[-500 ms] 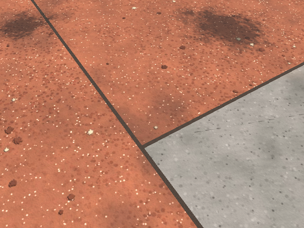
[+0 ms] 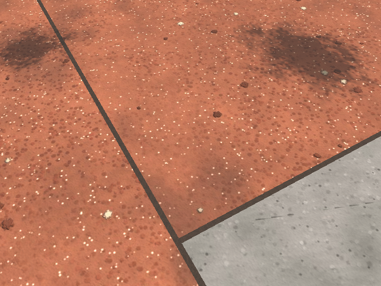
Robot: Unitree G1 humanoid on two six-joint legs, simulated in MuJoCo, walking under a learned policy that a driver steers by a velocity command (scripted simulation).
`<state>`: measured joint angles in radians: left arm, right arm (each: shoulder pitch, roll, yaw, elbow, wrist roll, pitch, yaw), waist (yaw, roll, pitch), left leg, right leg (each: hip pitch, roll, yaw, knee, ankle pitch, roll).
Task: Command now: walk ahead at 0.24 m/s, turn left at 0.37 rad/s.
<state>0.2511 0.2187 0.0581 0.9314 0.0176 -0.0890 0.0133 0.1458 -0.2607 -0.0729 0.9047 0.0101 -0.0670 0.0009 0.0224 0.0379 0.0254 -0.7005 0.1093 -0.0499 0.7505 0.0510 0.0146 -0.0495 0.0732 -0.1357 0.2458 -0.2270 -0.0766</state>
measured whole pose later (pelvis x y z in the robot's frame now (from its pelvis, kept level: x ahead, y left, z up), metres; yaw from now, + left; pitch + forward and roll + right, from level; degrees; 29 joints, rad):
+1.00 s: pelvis +0.18 +0.00 -0.01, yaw +20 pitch +1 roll +0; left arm 0.19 0.23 0.03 0.82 0.01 -0.03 0.00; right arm 0.20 -0.25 -0.05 0.74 -0.01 0.04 -0.02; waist 0.02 -0.01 0.01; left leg -0.22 0.00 -0.05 0.51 -0.30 -0.01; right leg -0.27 -0.02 0.03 0.55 -0.29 0.02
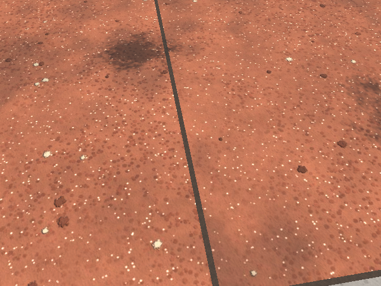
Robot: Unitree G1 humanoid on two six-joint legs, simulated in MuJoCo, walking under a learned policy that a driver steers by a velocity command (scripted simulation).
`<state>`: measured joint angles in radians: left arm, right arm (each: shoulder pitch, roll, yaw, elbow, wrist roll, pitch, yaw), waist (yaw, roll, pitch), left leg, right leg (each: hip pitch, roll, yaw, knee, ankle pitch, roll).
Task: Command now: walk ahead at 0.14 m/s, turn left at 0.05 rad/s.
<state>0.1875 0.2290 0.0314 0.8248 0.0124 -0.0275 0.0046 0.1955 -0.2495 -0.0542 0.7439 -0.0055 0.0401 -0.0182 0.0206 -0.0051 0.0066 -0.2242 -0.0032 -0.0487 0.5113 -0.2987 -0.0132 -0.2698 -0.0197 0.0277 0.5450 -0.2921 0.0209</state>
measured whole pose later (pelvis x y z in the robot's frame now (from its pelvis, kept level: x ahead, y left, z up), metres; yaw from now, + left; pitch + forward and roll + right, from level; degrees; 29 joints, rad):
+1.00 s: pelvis +0.41 +0.05 +0.01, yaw -6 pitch +1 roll +2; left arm 0.17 0.29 0.06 0.77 -0.02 -0.05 -0.02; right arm 0.32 -0.26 -0.06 0.86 -0.01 -0.10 0.01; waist -0.06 -0.04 0.01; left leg 0.02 -0.06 0.16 0.19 -0.23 0.05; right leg -0.72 -0.11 0.08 0.76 0.09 -0.01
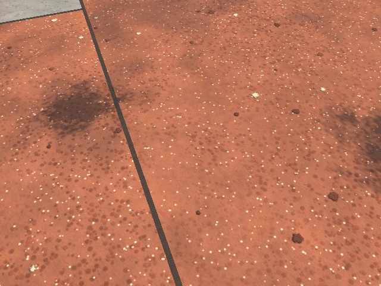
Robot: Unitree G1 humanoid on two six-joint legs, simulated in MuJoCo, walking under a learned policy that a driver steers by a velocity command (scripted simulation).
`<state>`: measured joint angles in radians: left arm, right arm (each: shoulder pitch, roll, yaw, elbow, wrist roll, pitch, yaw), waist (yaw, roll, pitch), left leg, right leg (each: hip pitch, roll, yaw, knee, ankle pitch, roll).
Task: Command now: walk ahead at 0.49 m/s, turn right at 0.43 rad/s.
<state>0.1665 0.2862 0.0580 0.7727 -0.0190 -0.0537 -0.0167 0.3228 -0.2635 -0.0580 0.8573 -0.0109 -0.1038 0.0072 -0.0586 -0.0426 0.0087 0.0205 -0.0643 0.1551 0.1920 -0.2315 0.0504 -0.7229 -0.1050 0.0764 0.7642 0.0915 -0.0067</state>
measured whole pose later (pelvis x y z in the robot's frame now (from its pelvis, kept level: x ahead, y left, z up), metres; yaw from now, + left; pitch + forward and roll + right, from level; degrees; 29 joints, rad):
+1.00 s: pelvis +0.58 -0.07 +0.00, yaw -16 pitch +2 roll +1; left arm 0.15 0.28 0.05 0.67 0.00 -0.06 0.00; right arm 0.36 -0.26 -0.04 0.83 0.00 -0.08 0.02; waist -0.07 -0.04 0.02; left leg -0.10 -0.06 0.03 0.26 -0.19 0.06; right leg -0.66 -0.10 0.05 0.78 -0.07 0.01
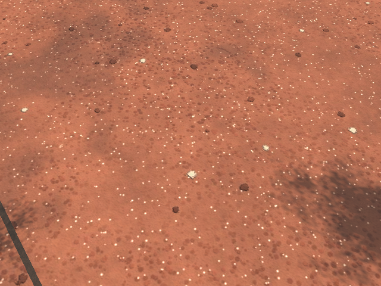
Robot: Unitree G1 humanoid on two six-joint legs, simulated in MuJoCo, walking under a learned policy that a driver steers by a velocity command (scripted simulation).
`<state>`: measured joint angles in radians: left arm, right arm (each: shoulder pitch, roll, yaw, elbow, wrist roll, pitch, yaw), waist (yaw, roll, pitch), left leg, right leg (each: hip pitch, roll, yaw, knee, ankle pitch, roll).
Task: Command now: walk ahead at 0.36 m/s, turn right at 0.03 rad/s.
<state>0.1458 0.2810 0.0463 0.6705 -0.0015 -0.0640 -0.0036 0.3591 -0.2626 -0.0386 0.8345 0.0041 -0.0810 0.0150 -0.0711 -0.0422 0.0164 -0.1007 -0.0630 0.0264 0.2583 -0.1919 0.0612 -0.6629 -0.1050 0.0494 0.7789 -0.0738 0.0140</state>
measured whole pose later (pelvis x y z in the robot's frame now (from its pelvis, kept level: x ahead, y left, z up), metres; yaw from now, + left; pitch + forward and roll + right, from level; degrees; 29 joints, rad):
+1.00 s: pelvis +0.21 +0.02 -0.01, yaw +23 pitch +2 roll -1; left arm 0.06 0.28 0.07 0.81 -0.01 -0.01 -0.01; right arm 0.24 -0.28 -0.06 0.72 0.01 0.02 -0.04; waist -0.03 -0.02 0.02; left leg -0.17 -0.06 -0.11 0.45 -0.30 0.05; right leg -0.41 0.00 0.02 0.62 -0.23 0.05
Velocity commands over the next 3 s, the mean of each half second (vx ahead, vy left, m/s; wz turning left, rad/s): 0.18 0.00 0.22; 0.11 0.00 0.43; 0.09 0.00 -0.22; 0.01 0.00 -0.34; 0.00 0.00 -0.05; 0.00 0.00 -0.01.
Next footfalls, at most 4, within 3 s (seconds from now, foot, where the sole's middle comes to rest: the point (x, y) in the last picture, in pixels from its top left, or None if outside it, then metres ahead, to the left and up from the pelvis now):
0.16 right None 0.27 -0.14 -0.78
0.58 left None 0.17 0.10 -0.79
1.06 right None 0.34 -0.07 -0.79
1.44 left None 0.32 0.18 -0.78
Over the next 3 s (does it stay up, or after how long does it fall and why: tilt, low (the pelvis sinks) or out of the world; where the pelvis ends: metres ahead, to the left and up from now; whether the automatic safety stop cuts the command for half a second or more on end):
stays up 0.31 0.04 -0.01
